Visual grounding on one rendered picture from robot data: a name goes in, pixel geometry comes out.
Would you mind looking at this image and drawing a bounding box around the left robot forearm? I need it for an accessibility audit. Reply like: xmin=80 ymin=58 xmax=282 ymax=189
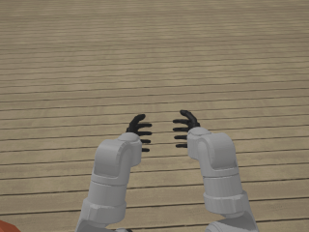
xmin=74 ymin=132 xmax=142 ymax=232

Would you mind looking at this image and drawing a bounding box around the carton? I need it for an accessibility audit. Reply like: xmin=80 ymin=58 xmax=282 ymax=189
xmin=0 ymin=220 xmax=20 ymax=232

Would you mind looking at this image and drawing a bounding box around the robot left hand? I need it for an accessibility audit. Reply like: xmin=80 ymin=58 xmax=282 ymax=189
xmin=126 ymin=114 xmax=153 ymax=152

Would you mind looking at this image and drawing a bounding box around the right robot forearm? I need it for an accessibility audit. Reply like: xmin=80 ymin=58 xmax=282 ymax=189
xmin=186 ymin=127 xmax=260 ymax=232

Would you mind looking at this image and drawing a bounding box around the robot right hand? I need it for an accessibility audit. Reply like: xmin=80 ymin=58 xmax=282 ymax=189
xmin=173 ymin=110 xmax=201 ymax=148

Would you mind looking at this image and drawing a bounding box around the robot right upper arm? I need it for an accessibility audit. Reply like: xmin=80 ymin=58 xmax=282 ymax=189
xmin=205 ymin=216 xmax=258 ymax=232

